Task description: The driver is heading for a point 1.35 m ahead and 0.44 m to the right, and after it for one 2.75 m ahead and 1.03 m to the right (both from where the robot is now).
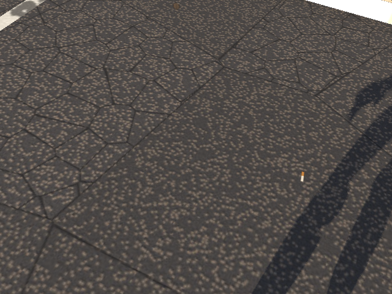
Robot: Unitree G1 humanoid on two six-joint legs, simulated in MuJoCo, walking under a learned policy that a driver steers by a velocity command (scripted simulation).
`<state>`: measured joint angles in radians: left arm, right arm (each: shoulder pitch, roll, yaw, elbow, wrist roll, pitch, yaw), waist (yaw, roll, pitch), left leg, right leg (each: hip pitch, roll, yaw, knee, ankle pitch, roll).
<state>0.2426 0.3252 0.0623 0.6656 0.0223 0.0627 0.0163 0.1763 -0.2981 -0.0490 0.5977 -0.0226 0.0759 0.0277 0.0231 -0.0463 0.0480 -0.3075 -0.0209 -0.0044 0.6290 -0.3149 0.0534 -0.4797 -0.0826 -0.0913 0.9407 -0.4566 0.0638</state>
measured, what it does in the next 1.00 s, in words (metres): steps on the spot, turning right: right foot, then left foot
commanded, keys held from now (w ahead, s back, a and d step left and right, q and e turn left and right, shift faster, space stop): shift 0.24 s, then e+shift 0.76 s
